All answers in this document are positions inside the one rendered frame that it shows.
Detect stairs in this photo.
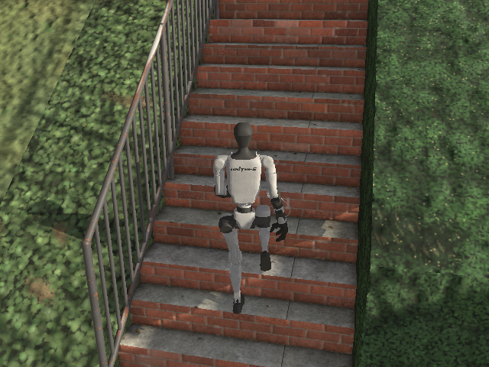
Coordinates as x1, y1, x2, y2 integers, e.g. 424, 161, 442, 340
118, 0, 369, 367

